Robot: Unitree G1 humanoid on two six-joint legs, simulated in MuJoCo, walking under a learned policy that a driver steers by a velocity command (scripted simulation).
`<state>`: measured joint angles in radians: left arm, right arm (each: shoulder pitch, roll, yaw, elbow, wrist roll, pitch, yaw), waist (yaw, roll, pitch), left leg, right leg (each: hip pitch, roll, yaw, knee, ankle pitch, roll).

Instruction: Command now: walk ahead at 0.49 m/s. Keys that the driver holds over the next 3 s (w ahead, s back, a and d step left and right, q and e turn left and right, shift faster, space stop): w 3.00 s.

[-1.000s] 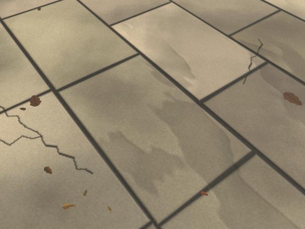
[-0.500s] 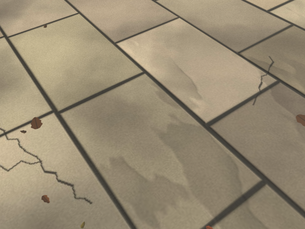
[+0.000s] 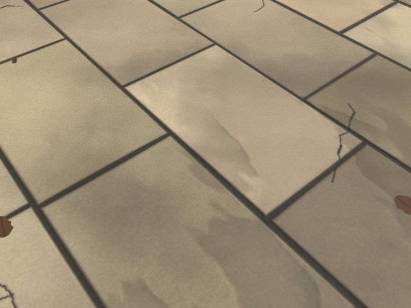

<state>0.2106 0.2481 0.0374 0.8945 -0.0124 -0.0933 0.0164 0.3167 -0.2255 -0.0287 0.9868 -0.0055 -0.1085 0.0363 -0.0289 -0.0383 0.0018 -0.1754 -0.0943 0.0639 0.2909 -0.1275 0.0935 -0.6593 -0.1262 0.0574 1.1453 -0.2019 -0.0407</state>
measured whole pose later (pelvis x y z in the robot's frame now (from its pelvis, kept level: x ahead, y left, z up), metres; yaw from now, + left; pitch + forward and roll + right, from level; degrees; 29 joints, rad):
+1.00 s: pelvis +0.55 -0.01 -0.01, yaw +1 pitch +2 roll +0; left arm 0.31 0.25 0.05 0.97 -0.02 -0.10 0.00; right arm 0.17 -0.24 -0.05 0.90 0.00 -0.10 0.03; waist 0.00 -0.03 0.03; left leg -0.35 -0.03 0.06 0.47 -0.15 0.07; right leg -0.40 -0.04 0.03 1.18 -0.37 -0.05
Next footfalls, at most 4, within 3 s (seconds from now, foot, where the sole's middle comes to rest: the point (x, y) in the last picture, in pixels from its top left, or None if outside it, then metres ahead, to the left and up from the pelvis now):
0.30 right None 0.34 -0.17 -0.78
0.86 left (186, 270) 0.65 0.07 -0.78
1.44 right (245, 193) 0.97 -0.16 -0.78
2.00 left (183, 140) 1.27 0.09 -0.78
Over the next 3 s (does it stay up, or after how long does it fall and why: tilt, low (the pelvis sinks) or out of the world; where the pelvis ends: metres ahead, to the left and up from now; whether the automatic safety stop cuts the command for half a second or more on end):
stays up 1.65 -0.04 0.00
